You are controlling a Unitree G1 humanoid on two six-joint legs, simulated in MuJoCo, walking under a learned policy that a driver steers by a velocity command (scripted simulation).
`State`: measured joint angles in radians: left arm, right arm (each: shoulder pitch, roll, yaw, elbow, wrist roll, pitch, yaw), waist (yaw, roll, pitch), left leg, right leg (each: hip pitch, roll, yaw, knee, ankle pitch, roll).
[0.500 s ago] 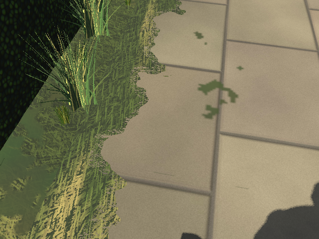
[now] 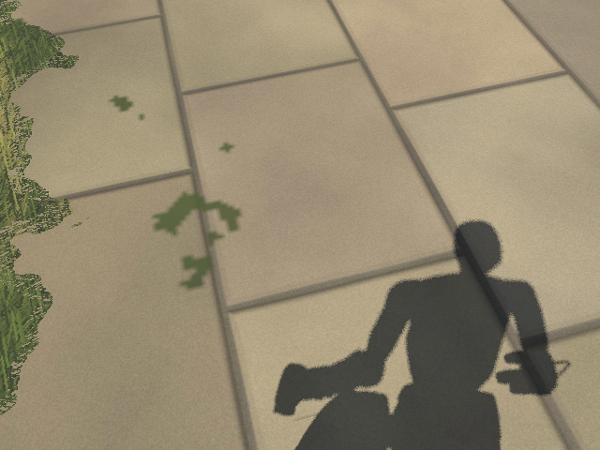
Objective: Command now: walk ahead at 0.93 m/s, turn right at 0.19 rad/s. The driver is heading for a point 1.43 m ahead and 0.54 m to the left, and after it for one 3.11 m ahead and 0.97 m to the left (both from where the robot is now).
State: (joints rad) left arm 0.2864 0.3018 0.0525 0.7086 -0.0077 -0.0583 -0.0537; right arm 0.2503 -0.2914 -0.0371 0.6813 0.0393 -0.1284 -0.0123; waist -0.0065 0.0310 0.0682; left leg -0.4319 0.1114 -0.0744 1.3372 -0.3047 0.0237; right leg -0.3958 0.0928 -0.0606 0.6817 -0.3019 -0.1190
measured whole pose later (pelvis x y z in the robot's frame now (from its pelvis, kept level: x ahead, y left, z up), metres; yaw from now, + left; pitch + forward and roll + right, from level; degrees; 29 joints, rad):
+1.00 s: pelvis +0.47 -0.10 +0.02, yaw +46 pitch +1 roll -1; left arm 0.11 0.25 0.05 0.67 0.03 0.01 0.05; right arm 0.23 -0.35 -0.09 0.58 0.03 0.07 -0.02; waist 0.01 0.04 0.07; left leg -0.60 0.07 -0.06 1.15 -0.33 -0.12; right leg -0.27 0.00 -0.09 0.40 -0.16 -0.03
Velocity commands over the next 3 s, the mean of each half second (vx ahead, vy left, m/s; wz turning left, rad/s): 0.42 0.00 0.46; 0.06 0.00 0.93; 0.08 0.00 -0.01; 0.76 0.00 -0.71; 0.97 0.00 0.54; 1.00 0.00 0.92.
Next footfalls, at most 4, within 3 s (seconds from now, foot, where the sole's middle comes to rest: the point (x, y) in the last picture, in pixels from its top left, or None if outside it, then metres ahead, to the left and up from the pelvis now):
0.30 left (310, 428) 0.49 0.04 -0.75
0.72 right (382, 372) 0.61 -0.13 -0.75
1.22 left None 0.38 0.03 -0.75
1.80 right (370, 310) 0.77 -0.12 -0.75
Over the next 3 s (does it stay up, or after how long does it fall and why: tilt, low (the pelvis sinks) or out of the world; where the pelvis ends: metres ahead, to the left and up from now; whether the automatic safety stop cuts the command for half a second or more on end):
stays up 1.53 0.30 0.01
